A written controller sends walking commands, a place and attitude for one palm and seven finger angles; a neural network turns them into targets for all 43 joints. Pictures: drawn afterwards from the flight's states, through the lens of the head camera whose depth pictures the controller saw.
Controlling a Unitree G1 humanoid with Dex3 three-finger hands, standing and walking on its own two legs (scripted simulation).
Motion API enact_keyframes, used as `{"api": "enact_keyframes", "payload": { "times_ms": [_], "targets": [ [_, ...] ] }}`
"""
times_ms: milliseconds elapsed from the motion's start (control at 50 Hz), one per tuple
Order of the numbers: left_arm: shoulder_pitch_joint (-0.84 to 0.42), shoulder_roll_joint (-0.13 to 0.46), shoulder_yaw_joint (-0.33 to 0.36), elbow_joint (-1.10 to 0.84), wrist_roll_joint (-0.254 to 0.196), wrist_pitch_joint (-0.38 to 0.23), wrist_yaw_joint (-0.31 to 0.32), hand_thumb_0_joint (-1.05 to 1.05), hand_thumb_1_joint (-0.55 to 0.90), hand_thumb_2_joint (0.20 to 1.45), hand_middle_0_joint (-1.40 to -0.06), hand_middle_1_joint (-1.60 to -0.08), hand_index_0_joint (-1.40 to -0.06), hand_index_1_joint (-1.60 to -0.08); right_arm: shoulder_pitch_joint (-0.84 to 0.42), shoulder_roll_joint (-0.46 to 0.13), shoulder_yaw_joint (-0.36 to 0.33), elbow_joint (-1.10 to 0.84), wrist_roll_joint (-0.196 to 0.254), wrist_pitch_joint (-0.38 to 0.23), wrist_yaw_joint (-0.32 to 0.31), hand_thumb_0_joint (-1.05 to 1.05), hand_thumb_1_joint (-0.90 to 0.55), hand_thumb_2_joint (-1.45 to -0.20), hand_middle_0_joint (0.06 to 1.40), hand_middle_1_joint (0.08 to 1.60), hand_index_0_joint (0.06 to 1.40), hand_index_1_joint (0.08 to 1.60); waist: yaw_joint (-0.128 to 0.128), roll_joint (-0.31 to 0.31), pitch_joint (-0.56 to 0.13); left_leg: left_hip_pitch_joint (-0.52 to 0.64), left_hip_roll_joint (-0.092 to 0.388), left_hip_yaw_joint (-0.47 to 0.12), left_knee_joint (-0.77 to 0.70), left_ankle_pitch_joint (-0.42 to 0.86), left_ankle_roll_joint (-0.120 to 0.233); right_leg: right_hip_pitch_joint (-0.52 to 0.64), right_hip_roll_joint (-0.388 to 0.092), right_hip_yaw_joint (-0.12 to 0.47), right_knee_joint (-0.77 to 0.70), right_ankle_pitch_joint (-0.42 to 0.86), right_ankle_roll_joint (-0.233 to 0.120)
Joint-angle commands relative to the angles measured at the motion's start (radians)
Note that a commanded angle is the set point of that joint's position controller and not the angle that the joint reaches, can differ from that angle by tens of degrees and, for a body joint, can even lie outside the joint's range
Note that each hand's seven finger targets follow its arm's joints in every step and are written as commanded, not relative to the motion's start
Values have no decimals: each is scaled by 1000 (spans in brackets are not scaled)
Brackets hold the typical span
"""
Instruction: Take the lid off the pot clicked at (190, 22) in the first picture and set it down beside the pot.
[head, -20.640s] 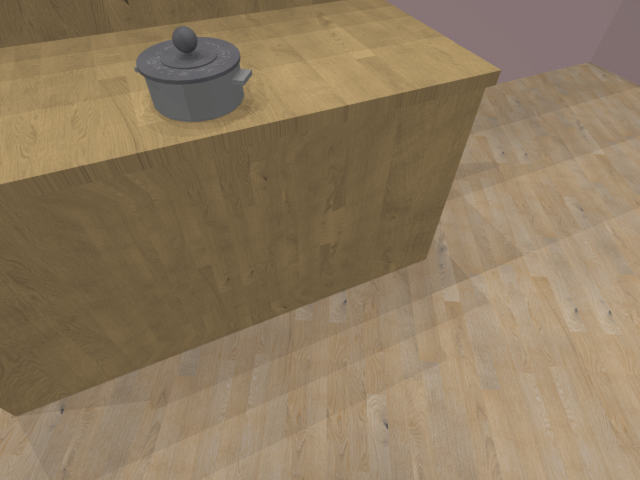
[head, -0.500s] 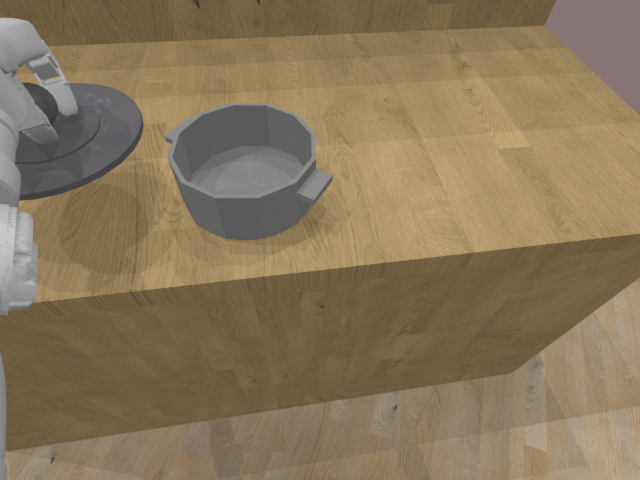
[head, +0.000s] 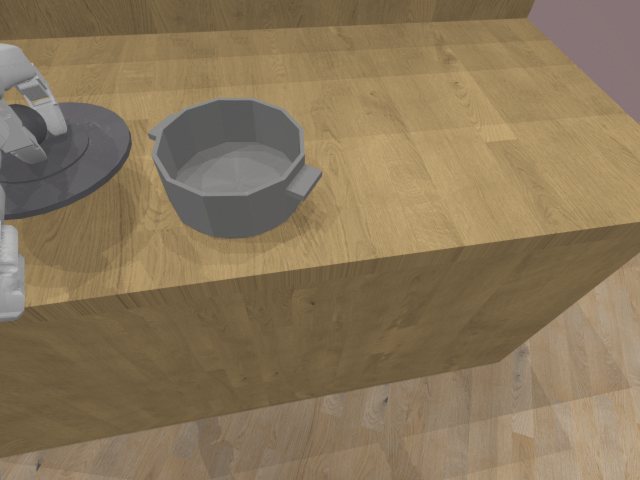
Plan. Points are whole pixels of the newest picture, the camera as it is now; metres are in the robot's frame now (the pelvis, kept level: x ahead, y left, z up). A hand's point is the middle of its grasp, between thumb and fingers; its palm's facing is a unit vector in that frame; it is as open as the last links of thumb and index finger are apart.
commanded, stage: lower the lid onto the table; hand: left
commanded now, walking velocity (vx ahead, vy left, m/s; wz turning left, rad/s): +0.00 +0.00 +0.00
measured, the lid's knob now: (20, 126) +0.50 +0.31 +0.17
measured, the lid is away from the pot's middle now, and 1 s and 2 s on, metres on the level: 0.23 0.23 0.24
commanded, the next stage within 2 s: open the fingers wide in 1.06 s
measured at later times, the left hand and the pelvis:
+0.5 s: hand (32, 159) +0.46 +0.30 +0.15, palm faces -0.44 -0.20 -0.88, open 6.6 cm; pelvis -0.01 +0.01 +0.00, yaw +1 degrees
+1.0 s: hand (47, 177) +0.47 +0.30 +0.12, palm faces -0.48 -0.20 -0.85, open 6.6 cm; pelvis +0.00 +0.01 -0.01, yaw -1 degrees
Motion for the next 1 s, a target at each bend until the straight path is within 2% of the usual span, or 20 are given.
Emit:
{"api": "enact_keyframes", "payload": {
  "times_ms": [0,80,140,160,240,300,380,460,500,580,680,740,760,800,840,880,920,940,960,980],
  "targets": [
    [-578,304,44,-237,14,-18,62,0,849,644,-921,-1077,-947,-1078,52,-179,-55,-78,1,-16,-12,0,-900,-900,200,300,200,300,14,132,-445,433,14,-83,21,538,-9,-17,55,-19,-22,283,-45],
    [-572,250,5,-253,4,-22,60,0,849,644,-921,-1077,-947,-1078,49,-178,-57,-81,1,-6,-6,0,-900,-900,200,300,200,300,10,173,-419,451,19,-90,23,529,-16,-64,57,-25,-25,241,-48],
    [-563,218,-15,-290,-18,-31,55,0,849,644,-921,-1077,-947,-1078,50,-180,-60,-85,2,-10,-10,0,-900,-900,200,300,200,300,7,170,-436,492,25,-96,34,582,-20,-84,59,-34,-21,249,-51],
    [-594,261,20,-302,-10,-34,60,0,849,644,-921,-1077,-947,-1078,56,-181,-60,-76,-1,-7,-10,0,-900,-900,200,300,200,300,4,159,-471,493,28,-102,35,566,-18,-72,58,-25,-18,244,-44],
    [-610,194,-24,-364,-36,-54,55,0,849,644,-921,-1077,-947,-1078,52,-177,-63,-83,1,-22,-15,0,-900,-900,200,300,200,300,3,201,-498,563,35,-119,44,639,-33,-115,59,-36,-14,233,-50],
    [-601,242,25,-330,-22,-59,62,0,849,644,-921,-1077,-947,-1078,62,-176,-65,-68,-5,-18,-13,0,-900,-900,200,300,200,300,1,175,-482,528,29,-120,40,571,-31,-113,62,-32,-16,207,-46],
    [-537,229,9,-198,-18,-52,64,0,849,644,-921,-1077,-947,-1078,59,-182,-55,-58,2,-3,-14,0,-900,-900,200,300,200,300,-3,90,-376,394,17,-95,23,421,-15,-96,57,-37,-11,202,-49],
    [-580,222,-8,-223,2,-64,81,0,849,644,-921,-1077,-947,-1078,57,-181,-52,-63,-1,-3,-20,0,-900,-900,200,300,200,300,-1,128,-416,416,20,-107,29,418,-22,-114,58,-35,1,183,-52],
    [-582,282,37,-237,12,-76,90,0,849,644,-921,-1077,-947,-1078,63,-180,-53,-72,-3,-4,-25,0,-900,-900,200,300,200,300,4,127,-459,420,17,-105,35,417,-19,-90,59,-28,5,193,-50],
    [-619,245,13,-288,-1,-94,90,0,849,644,-921,-1077,-947,-1078,69,-179,-58,-74,-1,-13,-30,0,-900,-900,200,300,200,300,-1,189,-504,488,28,-117,51,500,-31,-128,59,-29,11,196,-49],
    [-535,264,32,-171,-4,-90,92,0,849,644,-921,-1077,-947,-1078,94,-187,-56,-55,0,-8,-35,0,-900,-900,200,300,200,300,-9,100,-430,385,19,-90,51,408,-11,-116,63,-30,13,204,-45],
    [-544,228,-6,-199,-9,-97,93,0,849,644,-921,-1077,-947,-1078,91,-188,-54,-53,2,-11,-38,0,-900,-900,200,300,200,300,-6,141,-439,397,20,-86,53,434,-15,-123,64,-32,16,211,-51],
    [-550,279,34,-193,7,-98,101,0,849,644,-921,-1077,-947,-1078,102,-191,-57,-45,-2,-9,-38,0,-900,-900,200,300,200,300,-6,138,-446,394,24,-90,58,410,-15,-127,65,-27,20,199,-46],
    [-550,306,47,-197,12,-107,104,0,849,644,-921,-1077,-947,-1078,105,-190,-53,-50,-2,-6,-41,0,-900,-900,200,300,200,300,-5,146,-447,371,17,-89,60,396,-12,-115,66,-25,22,206,-48],
    [-536,255,14,-217,-4,-116,97,0,849,644,-921,-1077,-947,-1078,102,-185,-53,-52,2,-12,-44,0,-900,-900,200,300,200,300,0,175,-465,414,27,-88,70,486,-19,-131,67,-33,30,222,-50],
    [-521,302,51,-187,11,-116,104,0,849,644,-921,-1077,-947,-1078,121,-190,-57,-42,-4,-7,-43,0,-900,-900,200,300,200,300,-8,175,-462,406,27,-88,86,476,-15,-145,71,-27,32,224,-44],
    [-521,303,46,-164,8,-117,103,0,849,644,-921,-1077,-947,-1078,125,-189,-55,-42,-1,-6,-47,0,-900,-900,200,300,200,300,-16,143,-442,363,21,-81,80,410,-8,-133,70,-25,33,217,-43],
    [-518,272,22,-192,-9,-123,98,0,849,644,-921,-1077,-947,-1078,117,-191,-52,-43,3,-9,-51,0,-900,-900,200,300,200,300,-14,159,-456,382,27,-76,81,450,-11,-137,69,-31,37,226,-45],
    [-535,304,45,-193,5,-122,106,0,849,644,-921,-1077,-947,-1078,126,-193,-56,-39,-1,-6,-49,0,-900,-900,200,300,200,300,-15,175,-468,387,30,-82,85,441,-14,-149,69,-23,38,216,-42],
    [-530,267,15,-163,7,-119,106,0,849,644,-921,-1077,-947,-1078,129,-191,-54,-38,0,-5,-48,0,-900,-900,200,300,200,300,-20,194,-439,379,27,-86,87,430,-16,-176,71,-28,37,201,-45]
  ]
}}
